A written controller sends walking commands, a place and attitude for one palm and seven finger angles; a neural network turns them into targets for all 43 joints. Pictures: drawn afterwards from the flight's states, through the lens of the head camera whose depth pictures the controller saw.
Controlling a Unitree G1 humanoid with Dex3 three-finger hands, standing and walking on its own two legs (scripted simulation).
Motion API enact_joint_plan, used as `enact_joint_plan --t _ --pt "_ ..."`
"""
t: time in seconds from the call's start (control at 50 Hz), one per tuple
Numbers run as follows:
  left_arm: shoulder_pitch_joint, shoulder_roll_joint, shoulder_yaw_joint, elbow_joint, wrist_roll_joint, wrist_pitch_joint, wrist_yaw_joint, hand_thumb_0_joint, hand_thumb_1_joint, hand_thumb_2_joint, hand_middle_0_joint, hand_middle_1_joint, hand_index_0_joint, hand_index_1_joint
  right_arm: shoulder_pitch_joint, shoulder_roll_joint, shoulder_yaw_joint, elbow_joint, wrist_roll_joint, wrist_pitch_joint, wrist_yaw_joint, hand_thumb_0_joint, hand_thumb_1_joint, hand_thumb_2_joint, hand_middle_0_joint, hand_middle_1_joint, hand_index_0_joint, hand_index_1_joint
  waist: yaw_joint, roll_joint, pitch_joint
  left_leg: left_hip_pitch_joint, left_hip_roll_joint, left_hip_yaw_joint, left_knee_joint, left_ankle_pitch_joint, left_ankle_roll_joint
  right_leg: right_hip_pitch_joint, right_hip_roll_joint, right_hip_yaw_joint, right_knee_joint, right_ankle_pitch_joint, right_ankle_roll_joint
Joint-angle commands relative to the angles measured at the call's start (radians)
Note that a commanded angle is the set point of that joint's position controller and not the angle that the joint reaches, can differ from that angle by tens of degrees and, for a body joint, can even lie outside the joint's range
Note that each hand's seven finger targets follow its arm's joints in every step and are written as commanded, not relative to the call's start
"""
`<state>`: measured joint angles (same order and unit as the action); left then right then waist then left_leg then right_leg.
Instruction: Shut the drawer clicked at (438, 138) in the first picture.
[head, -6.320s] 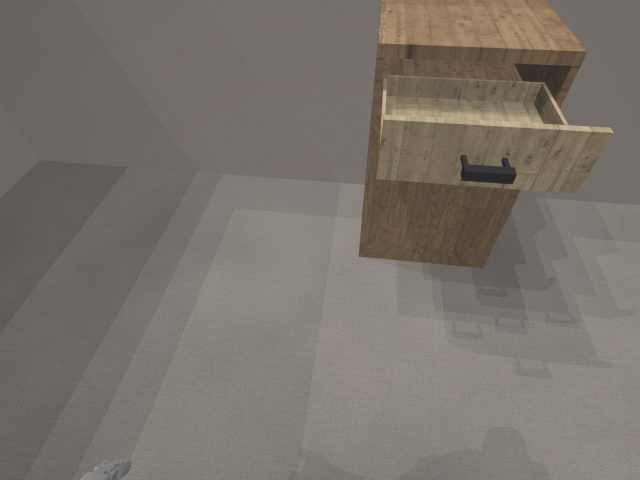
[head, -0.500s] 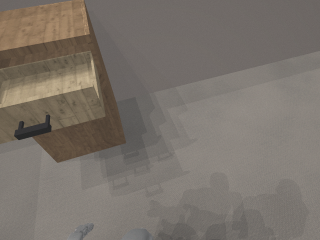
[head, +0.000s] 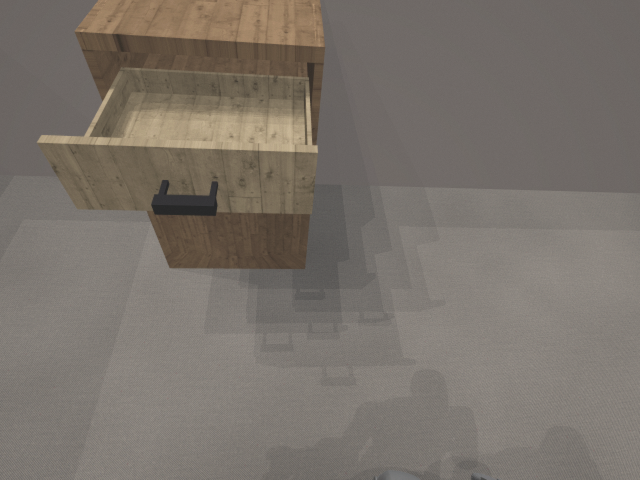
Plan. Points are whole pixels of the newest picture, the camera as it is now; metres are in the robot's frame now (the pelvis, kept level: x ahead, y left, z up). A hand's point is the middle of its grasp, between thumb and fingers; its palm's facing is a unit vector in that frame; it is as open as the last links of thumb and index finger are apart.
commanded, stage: take the last steps up to it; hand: left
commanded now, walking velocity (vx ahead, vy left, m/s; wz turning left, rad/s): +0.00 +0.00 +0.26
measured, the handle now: (187, 195) +0.55 +0.28 -0.04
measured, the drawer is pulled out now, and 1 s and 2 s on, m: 0.30 0.30 0.30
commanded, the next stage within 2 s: come to a stop and stand still in 1.00 s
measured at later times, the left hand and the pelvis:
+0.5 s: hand out of the picture -0.01 +0.14 -0.16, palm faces +0.17 -0.96 -0.21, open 7.3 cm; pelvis +0.05 -0.02 +0.01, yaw +6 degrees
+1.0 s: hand (162, 416) +0.21 +0.25 -0.17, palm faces +0.15 -0.97 -0.19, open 7.4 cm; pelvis +0.19 +0.06 +0.00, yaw +4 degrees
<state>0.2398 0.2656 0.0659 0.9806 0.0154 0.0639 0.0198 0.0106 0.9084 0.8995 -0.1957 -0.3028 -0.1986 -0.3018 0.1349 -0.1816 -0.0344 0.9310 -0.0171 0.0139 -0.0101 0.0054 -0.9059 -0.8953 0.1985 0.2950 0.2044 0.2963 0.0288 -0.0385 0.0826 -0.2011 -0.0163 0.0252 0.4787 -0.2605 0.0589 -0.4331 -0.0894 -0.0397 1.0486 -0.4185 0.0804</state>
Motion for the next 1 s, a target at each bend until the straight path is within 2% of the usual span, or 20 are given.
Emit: enact_joint_plan --t 0.0,0.12,0.18,0.22,0.24,0.26,0.28,0.3,0.34,0.4,0.52,0.6,0.62,0.66,0.68,0.7,0.72,0.78,0.86,0.98 --pt "-0.014 0.041 0.008 -0.072 -0.001 -0.026 0.002 0.0 0.9 0.9 -0.2 -0.3 -0.2 -0.3 0.095 -0.188 -0.049 -0.018 0.002 -0.014 -0.017 0.0 -0.9 -0.9 0.2 0.3 0.2 0.3 -0.043 0.158 -0.107 0.146 0.257 -0.22 -0.147 0.577 0.12 -0.058 0.003 0.024 -0.044 0.013 0.003" --pt "-0.059 0.003 -0.003 -0.084 0.007 -0.043 -0.011 0.0 0.9 0.9 -0.2 -0.3 -0.2 -0.3 0.14 -0.172 -0.052 0.014 -0.011 -0.019 -0.014 0.0 -0.9 -0.9 0.2 0.3 0.2 0.3 -0.064 0.178 -0.048 0.045 0.251 -0.324 -0.24 0.002 0.135 0.023 0.032 0.003 -0.237 -0.038 -0.032" --pt "0.0 -0.01 -0.004 -0.068 0.011 -0.06 -0.019 0.0 0.9 0.9 -0.2 -0.3 -0.2 -0.3 0.135 -0.164 -0.051 0.026 -0.011 -0.024 -0.01 0.0 -0.9 -0.9 0.2 0.3 0.2 0.3 -0.034 0.157 -0.024 -0.069 0.229 -0.344 -0.239 -0.208 0.126 0.174 0.059 -0.019 -0.397 -0.008 -0.051" --pt "0.111 -0.01 -0.001 -0.023 0.013 -0.077 -0.018 0.0 0.9 0.9 -0.2 -0.3 -0.2 -0.3 0.128 -0.137 -0.044 0.037 -0.003 -0.026 -0.01 0.0 -0.9 -0.9 0.2 0.3 0.2 0.3 0.02 0.08 -0.011 -0.232 0.151 -0.287 -0.132 -0.323 0.074 0.407 0.061 -0.019 -0.613 0.085 -0.064" --pt "0.181 0.039 0.01 -0.004 0.024 -0.089 -0.011 0.0 0.9 0.9 -0.2 -0.3 -0.2 -0.3 0.137 -0.085 -0.036 0.033 0.005 -0.031 -0.007 0.0 -0.9 -0.9 0.2 0.3 0.2 0.3 0.047 -0.065 -0.019 -0.371 0.059 -0.191 0.077 -0.331 0.023 0.524 -0.07 0.149 -0.745 -0.077 -0.1" --pt "0.238 0.121 0.028 0.002 0.027 -0.092 0.0 0.0 0.9 0.9 -0.2 -0.3 -0.2 -0.3 0.107 -0.036 -0.025 -0.002 0.009 -0.035 -0.001 0.0 -0.9 -0.9 0.2 0.3 0.2 0.3 0.074 -0.288 0.018 -0.53 -0.044 -0.024 0.341 -0.329 -0.031 0.549 -0.316 0.486 -0.919 -0.261 -0.2" --pt "0.266 0.127 0.029 0.002 0.009 -0.099 0.004 0.0 0.9 0.9 -0.2 -0.3 -0.2 -0.3 0.055 -0.114 -0.043 -0.02 -0.011 -0.032 0.009 0.0 -0.9 -0.9 0.2 0.3 0.2 0.3 0.081 -0.16 0.041 -0.53 0.017 -0.074 0.48 -0.281 -0.032 0.416 -0.379 0.575 -0.985 -0.373 -0.257" --pt "0.211 0.112 0.027 0.003 0.008 -0.107 0.006 0.0 0.9 0.9 -0.2 -0.3 -0.2 -0.3 0.045 -0.108 -0.051 -0.008 -0.012 -0.027 0.018 0.0 -0.9 -0.9 0.2 0.3 0.2 0.3 0.048 -0.14 0.088 -0.519 0.043 -0.087 0.558 -0.193 -0.03 0.319 -0.346 0.54 -1.001 -0.401 -0.248" --pt "0.123 0.027 0.004 -0.007 0.007 -0.118 0.005 0.0 0.9 0.9 -0.2 -0.3 -0.2 -0.3 0.12 -0.089 -0.056 0.039 -0.015 -0.016 0.029 0.0 -0.9 -0.9 0.2 0.3 0.2 0.3 -0.021 -0.089 0.13 -0.474 0.081 -0.066 0.611 -0.042 -0.046 0.231 -0.258 0.319 -0.973 -0.199 -0.202" --pt "0.167 -0.023 -0.009 0.023 0.005 -0.138 0.006 0.0 0.9 0.9 -0.2 -0.3 -0.2 -0.3 0.154 -0.046 -0.049 0.068 -0.012 -0.018 0.032 0.0 -0.9 -0.9 0.2 0.3 0.2 0.3 -0.03 -0.084 0.09 -0.437 0.096 -0.024 0.593 0.059 -0.073 0.28 -0.185 0.132 -0.933 0.129 -0.182" --pt "0.296 -0.01 -0.011 0.109 0.01 -0.15 0.007 0.0 0.9 0.9 -0.2 -0.3 -0.2 -0.3 0.029 -0.017 -0.037 0.036 -0.004 -0.03 0.041 0.0 -0.9 -0.9 0.2 0.3 0.2 0.3 0.014 -0.1 0.063 -0.447 0.108 0.047 0.405 0.065 -0.08 0.377 -0.185 0.072 -0.877 0.395 -0.206" --pt "0.296 0.011 -0.003 0.133 0.015 -0.14 0.009 0.0 0.9 0.9 -0.2 -0.3 -0.2 -0.3 -0.021 -0.003 -0.028 0.02 0.001 -0.048 0.048 0.0 -0.9 -0.9 0.2 0.3 0.2 0.3 0.021 -0.14 0.053 -0.297 0.078 0.084 0.221 0.02 -0.047 0.354 -0.184 0.042 -0.823 0.426 -0.201" --pt "0.298 0.011 -0.001 0.138 0.014 -0.136 0.009 0.0 0.9 0.9 -0.2 -0.3 -0.2 -0.3 -0.013 -0.007 -0.027 0.025 0.001 -0.053 0.046 0.0 -0.9 -0.9 0.2 0.3 0.2 0.3 0.016 -0.142 0.05 -0.245 0.066 0.098 0.186 0.011 -0.04 0.345 -0.186 0.039 -0.796 0.441 -0.199" --pt "0.269 0.011 0.002 0.142 0.01 -0.13 0.01 0.0 0.9 0.9 -0.2 -0.3 -0.2 -0.3 0.147 -0.037 -0.036 0.078 -0.006 -0.068 0.03 0.0 -0.9 -0.9 0.2 0.3 0.2 0.3 -0.066 -0.084 -0.024 0.018 0.03 0.119 0.048 0.069 -0.031 0.279 -0.141 -0.007 -0.589 0.526 -0.166" --pt "0.285 -0.021 -0.001 0.14 0.004 -0.128 0.008 0.0 0.9 0.9 -0.2 -0.3 -0.2 -0.3 0.297 -0.102 -0.049 0.119 -0.012 -0.075 0.016 0.0 -0.9 -0.9 0.2 0.3 0.2 0.3 -0.118 0.037 -0.132 0.247 0.098 0.049 0.002 0.098 -0.016 0.198 -0.094 -0.044 -0.366 0.461 -0.138" --pt "0.342 -0.081 -0.008 0.128 -0.008 -0.125 0.002 0.0 0.9 0.9 -0.2 -0.3 -0.2 -0.3 0.404 -0.221 -0.076 0.143 -0.02 -0.082 0.0 0.0 -0.9 -0.9 0.2 0.3 0.2 0.3 -0.131 0.301 -0.259 0.454 0.382 -0.315 -0.053 0.179 0.078 -0.036 0.037 -0.113 -0.066 0.026 -0.087" --pt "0.27 -0.073 -0.011 0.09 -0.004 -0.129 0.003 0.0 0.9 0.9 -0.2 -0.3 -0.2 -0.3 0.458 -0.246 -0.075 0.153 -0.005 -0.071 -0.005 0.0 -0.9 -0.9 0.2 0.3 0.2 0.3 -0.146 0.26 -0.252 0.423 0.473 -0.435 -0.154 0.244 0.137 -0.119 0.069 -0.029 0.113 -0.173 -0.102" --pt "0.137 -0.071 -0.001 0.087 0.005 -0.115 -0.008 0.0 0.9 0.9 -0.2 -0.3 -0.2 -0.3 0.245 -0.112 -0.045 0.114 -0.004 -0.082 -0.017 0.0 -0.9 -0.9 0.2 0.3 0.2 0.3 -0.087 0.141 -0.031 0.091 0.409 -0.269 -0.239 0.134 0.126 -0.172 -0.045 0.034 0.236 0.01 -0.097" --pt "0.208 -0.118 -0.002 0.096 0.014 -0.081 -0.018 0.0 0.9 0.9 -0.2 -0.3 -0.2 -0.3 0.173 -0.042 -0.028 0.097 -0.003 -0.1 -0.019 0.0 -0.9 -0.9 0.2 0.3 0.2 0.3 -0.003 0.15 -0.001 -0.062 0.312 -0.066 -0.287 0.21 0.096 -0.063 -0.052 0.007 0.074 0.126 -0.072" --pt "0.053 -0.09 -0.002 0.014 0.014 -0.068 -0.025 0.0 0.9 0.9 -0.2 -0.3 -0.2 -0.3 0.189 -0.081 -0.039 0.089 -0.008 -0.086 -0.013 0.0 -0.9 -0.9 0.2 0.3 0.2 0.3 -0.018 0.131 0.047 -0.048 0.309 -0.041 -0.312 0.152 0.119 -0.052 -0.047 -0.016 -0.213 0.183 -0.056"
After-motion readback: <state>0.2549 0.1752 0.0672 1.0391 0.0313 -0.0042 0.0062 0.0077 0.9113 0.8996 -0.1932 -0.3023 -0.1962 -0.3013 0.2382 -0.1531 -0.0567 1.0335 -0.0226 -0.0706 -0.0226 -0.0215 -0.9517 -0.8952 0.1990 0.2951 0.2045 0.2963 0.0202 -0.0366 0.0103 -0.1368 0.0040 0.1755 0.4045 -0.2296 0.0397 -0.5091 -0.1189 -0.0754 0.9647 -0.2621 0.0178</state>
